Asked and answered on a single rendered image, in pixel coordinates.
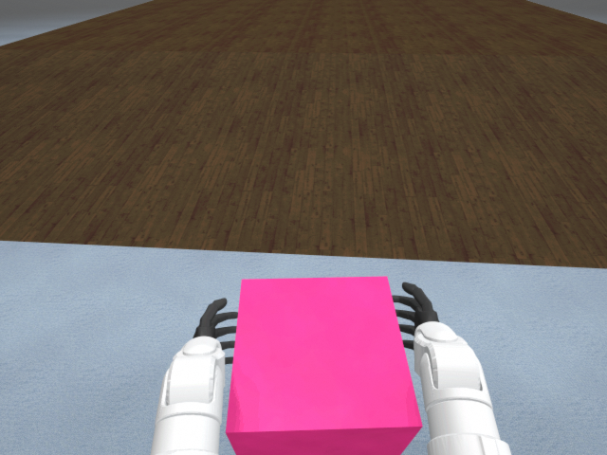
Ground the left robot forearm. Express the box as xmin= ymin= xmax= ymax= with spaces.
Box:
xmin=150 ymin=337 xmax=225 ymax=455

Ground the right robot hand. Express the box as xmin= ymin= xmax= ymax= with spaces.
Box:
xmin=392 ymin=282 xmax=439 ymax=350

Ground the right robot forearm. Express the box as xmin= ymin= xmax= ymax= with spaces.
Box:
xmin=414 ymin=321 xmax=511 ymax=455

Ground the carton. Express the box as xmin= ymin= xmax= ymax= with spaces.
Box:
xmin=226 ymin=276 xmax=423 ymax=455

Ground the left robot hand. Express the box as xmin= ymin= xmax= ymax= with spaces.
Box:
xmin=193 ymin=298 xmax=238 ymax=365

